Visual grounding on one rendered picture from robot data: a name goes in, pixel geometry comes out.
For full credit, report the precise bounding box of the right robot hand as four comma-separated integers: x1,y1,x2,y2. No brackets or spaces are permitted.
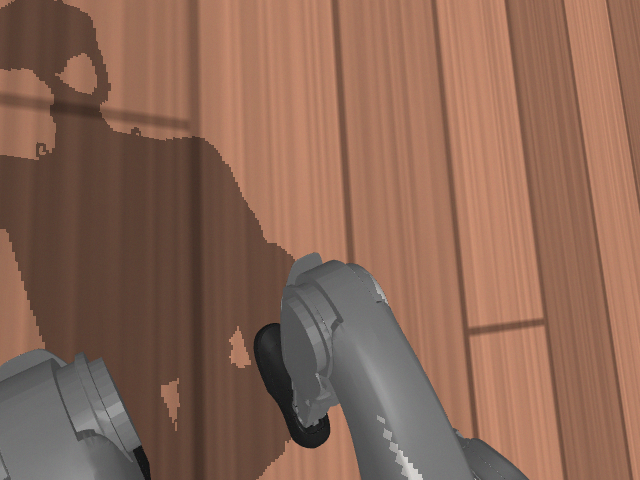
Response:
453,428,529,480

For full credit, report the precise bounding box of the right robot foot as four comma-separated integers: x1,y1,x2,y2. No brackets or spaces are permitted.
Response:
254,323,330,448

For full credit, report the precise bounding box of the left robot foot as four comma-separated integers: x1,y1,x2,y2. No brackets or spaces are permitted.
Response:
133,445,151,480

